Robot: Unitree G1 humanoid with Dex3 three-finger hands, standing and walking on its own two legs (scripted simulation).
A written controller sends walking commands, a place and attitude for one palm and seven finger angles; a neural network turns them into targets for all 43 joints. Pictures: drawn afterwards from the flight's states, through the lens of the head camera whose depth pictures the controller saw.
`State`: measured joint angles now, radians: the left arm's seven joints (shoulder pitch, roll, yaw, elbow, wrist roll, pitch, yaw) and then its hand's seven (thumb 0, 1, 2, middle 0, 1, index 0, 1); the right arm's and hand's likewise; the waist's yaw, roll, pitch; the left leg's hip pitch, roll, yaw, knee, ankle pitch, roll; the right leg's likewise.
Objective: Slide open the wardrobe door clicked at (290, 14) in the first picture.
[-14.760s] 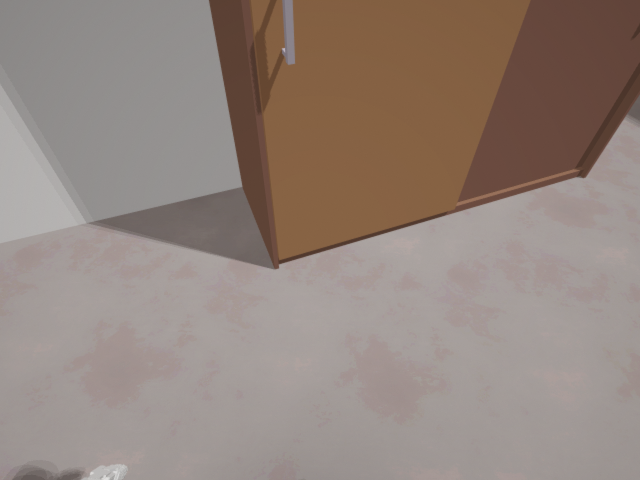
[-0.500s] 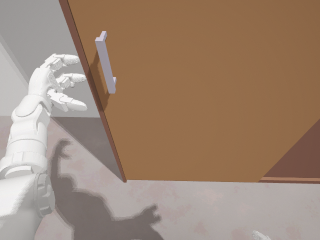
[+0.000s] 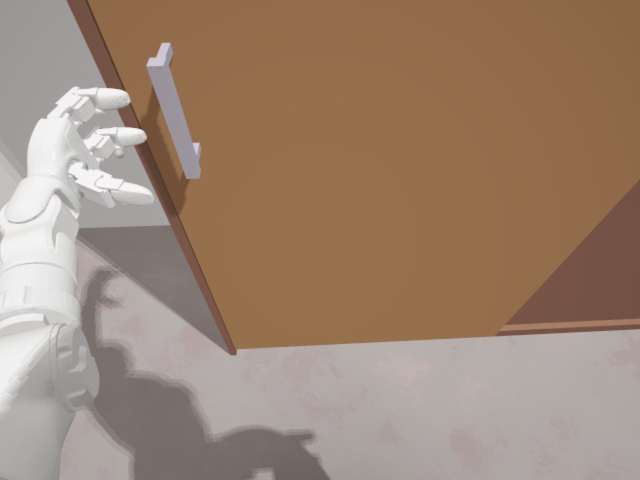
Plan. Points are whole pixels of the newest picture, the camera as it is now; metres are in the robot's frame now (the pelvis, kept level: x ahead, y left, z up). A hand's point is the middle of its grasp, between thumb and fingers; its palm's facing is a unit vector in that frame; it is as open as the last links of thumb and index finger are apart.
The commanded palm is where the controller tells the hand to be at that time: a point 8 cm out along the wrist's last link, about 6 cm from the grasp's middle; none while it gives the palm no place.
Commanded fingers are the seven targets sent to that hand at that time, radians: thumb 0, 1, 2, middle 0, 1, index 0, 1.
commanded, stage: move the hooked fingers beside the handle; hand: left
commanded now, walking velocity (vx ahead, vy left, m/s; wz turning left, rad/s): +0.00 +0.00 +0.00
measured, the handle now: (180, 116) +0.54 +0.17 +0.16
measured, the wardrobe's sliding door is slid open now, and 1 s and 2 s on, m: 0.00 0.00 0.00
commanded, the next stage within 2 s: feel for the door with the fingertips in 0.50 s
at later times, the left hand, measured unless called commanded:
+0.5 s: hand (117, 156) +0.45 +0.22 +0.17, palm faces +0.02 -1.00 +0.01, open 14.0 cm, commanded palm +0.43 +0.28 +0.17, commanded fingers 0.00 -0.50 0.30 -0.30 -1.20 -0.30 -1.20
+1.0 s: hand (155, 155) +0.46 +0.18 +0.16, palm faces +0.01 -1.00 +0.02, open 14.0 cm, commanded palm +0.44 +0.24 +0.17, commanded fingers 0.00 -0.50 0.30 -0.30 -1.20 -0.30 -1.20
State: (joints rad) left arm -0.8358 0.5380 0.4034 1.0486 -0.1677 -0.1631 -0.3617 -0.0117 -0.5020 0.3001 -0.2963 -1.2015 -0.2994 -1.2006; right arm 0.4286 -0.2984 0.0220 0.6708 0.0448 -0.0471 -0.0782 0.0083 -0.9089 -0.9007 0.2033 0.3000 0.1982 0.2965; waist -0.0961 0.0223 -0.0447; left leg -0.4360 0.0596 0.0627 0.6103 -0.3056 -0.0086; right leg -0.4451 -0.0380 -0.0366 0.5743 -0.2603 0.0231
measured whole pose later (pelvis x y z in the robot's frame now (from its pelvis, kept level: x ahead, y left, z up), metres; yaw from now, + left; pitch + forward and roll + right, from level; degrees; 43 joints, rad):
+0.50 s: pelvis +0.00 +0.00 +0.00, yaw +1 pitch +7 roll -1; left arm -0.85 0.48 0.35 1.02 -0.17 -0.14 -0.33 -0.01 -0.50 0.30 -0.30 -1.20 -0.30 -1.20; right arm 0.34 -0.28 0.04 0.64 0.05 -0.06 -0.08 0.01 -0.91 -0.90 0.20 0.30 0.20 0.30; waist -0.06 0.02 -0.05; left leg -0.43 0.05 0.04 0.63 -0.32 -0.01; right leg -0.42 -0.05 -0.06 0.59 -0.28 0.02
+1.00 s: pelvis +0.00 +0.00 +0.00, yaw +1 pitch +6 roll -1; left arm -0.83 0.40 0.32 0.97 -0.16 -0.12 -0.24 -0.01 -0.50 0.30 -0.30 -1.20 -0.30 -1.20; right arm 0.37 -0.27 0.03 0.66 0.04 -0.06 -0.06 0.01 -0.91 -0.90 0.20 0.30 0.20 0.30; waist -0.08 0.03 -0.05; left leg -0.42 0.05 0.05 0.62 -0.31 -0.01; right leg -0.42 -0.04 -0.05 0.59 -0.27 0.02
